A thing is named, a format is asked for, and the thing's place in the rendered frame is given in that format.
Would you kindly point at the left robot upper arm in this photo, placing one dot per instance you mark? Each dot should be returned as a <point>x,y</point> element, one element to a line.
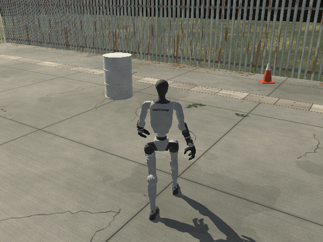
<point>143,112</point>

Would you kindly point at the robot left hand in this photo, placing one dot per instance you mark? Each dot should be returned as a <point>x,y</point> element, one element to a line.
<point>144,131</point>

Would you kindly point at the robot left forearm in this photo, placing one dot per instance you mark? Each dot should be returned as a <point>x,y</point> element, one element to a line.
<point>140,129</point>

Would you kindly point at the robot right hand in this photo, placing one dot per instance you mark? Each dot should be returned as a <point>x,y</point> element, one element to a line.
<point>192,153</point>

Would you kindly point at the robot left thigh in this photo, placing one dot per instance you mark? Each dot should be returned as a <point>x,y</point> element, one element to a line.
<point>151,162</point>

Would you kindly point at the robot right forearm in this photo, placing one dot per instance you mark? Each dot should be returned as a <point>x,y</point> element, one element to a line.
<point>187,137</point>

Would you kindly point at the robot left foot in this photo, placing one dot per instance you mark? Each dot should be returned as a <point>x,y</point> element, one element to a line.
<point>152,215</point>

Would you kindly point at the right robot upper arm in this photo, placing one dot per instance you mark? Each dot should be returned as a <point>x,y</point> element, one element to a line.
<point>180,116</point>

